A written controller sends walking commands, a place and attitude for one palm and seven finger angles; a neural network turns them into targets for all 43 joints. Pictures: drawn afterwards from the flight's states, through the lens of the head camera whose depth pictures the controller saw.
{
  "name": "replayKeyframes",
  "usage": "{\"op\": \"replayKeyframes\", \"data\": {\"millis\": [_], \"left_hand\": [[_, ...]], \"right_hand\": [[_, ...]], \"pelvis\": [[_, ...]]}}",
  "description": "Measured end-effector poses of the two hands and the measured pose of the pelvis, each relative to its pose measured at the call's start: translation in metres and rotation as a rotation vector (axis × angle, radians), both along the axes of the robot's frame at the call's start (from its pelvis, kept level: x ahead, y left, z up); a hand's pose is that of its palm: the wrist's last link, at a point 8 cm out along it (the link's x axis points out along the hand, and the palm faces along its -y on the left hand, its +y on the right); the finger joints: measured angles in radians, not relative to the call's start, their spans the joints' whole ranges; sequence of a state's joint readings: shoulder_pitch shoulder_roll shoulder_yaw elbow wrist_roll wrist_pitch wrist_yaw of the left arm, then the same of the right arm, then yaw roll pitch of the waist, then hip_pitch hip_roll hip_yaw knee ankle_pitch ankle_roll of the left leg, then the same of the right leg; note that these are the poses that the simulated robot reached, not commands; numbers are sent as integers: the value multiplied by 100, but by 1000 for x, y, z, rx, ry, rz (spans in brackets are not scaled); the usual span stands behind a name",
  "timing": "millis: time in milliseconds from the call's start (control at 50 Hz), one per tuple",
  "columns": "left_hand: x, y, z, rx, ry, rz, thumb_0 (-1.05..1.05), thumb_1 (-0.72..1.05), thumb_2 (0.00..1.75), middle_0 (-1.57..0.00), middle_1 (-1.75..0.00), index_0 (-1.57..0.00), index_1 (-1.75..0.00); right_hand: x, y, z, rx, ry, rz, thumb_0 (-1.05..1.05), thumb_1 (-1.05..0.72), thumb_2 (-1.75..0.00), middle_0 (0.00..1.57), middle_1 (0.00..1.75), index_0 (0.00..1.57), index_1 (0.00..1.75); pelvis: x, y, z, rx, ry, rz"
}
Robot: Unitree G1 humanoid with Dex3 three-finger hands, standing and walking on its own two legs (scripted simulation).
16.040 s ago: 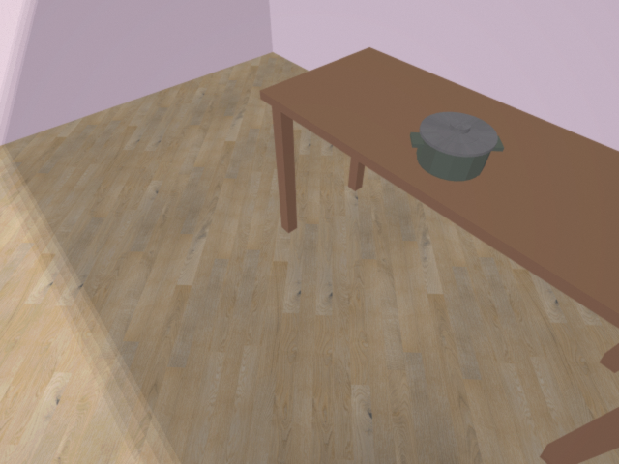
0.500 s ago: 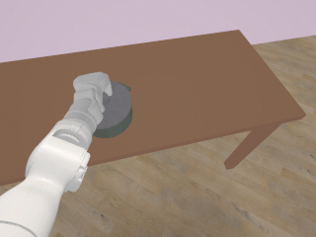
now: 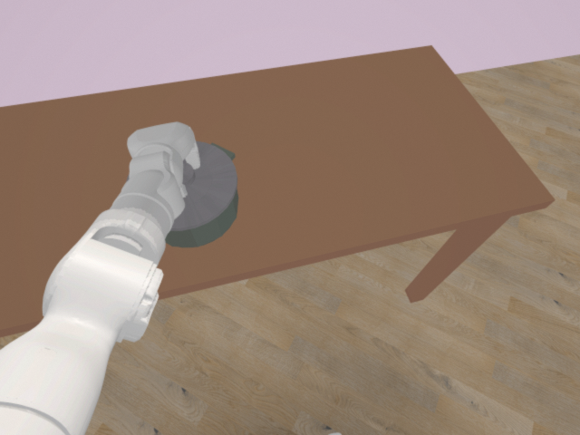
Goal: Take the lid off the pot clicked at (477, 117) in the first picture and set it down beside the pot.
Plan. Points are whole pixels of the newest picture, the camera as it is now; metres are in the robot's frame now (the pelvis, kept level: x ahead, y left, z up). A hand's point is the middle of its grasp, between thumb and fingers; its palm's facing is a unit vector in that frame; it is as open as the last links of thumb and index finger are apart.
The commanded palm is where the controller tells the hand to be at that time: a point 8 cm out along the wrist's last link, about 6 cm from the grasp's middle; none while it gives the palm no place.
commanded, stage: close the fingers and squeeze the knob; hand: left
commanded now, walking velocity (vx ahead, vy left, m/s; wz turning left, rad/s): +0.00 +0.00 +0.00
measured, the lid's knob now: (179, 175) +0.52 +0.11 +0.01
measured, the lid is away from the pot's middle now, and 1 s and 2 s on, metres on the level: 0.00 0.01 0.01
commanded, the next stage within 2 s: lift the lid straight up in 0.14 s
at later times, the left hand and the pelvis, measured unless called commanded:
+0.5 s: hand (174, 175) +0.50 +0.12 +0.03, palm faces -0.39 -0.09 -0.92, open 8.0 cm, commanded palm +0.51 +0.12 +0.11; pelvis +0.00 +0.00 +0.00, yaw +0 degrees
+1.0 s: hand (162, 164) +0.49 +0.12 +0.07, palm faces -0.36 -0.10 -0.93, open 8.0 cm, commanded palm +0.51 +0.12 +0.15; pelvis +0.02 +0.00 +0.01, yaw +1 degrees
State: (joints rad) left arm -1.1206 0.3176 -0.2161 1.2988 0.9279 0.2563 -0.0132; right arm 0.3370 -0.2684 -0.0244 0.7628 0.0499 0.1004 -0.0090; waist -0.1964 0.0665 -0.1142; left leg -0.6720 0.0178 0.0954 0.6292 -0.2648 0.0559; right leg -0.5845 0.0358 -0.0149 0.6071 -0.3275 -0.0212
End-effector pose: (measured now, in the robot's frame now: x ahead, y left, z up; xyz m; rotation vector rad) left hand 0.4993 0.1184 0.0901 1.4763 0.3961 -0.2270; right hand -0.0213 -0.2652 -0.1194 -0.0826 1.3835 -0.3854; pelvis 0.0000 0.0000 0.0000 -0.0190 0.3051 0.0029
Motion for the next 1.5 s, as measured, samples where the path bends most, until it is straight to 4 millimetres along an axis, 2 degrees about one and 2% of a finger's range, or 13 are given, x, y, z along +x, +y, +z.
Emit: {"op": "replayKeyframes", "data": {"millis": [260,560,720,900,1040,1160,1300,1500], "left_hand": [[2,-1,0,11,0,1,1,16,78,-76,-103,-64,-101],[2,0,1,-8,2,-3,1,16,77,-77,-103,-65,-100],[5,3,12,-16,-21,3,0,16,76,-77,-103,-65,-100],[0,9,25,-21,-15,10,0,17,76,-77,-103,-64,-99],[-6,8,36,-10,-29,-1,-1,16,76,-78,-103,-64,-99],[-8,2,49,-12,-57,-14,-1,16,76,-78,-103,-65,-99],[-8,0,59,-3,-47,24,-2,16,76,-78,-103,-64,-99],[-2,1,72,-10,-46,15,-2,16,76,-78,-103,-64,-99]], "right_hand": [[-10,2,1,-2,20,-6,1,-90,-90,20,30,20,30],[-2,4,2,7,-7,-11,1,-90,-90,20,30,20,30],[13,3,3,17,-38,-1,1,-90,-90,20,30,20,30],[42,-1,3,23,-90,32,1,-90,-90,20,30,20,30],[64,-3,2,21,-136,66,1,-90,-90,20,30,20,30],[75,-3,2,23,-172,86,1,-90,-90,20,30,20,30],[74,-3,3,25,-183,83,1,-90,-90,20,30,20,30],[56,-6,5,6,-157,66,1,-90,-90,20,30,20,30]], "pelvis": [[-2,2,-1,-2,8,2],[6,2,4,2,-9,-1],[13,0,7,4,-24,-2],[18,-1,10,8,-49,6],[16,-2,10,12,-69,15],[13,-3,11,16,-81,18],[11,-5,12,18,-93,16],[10,-5,13,18,-100,12]]}}
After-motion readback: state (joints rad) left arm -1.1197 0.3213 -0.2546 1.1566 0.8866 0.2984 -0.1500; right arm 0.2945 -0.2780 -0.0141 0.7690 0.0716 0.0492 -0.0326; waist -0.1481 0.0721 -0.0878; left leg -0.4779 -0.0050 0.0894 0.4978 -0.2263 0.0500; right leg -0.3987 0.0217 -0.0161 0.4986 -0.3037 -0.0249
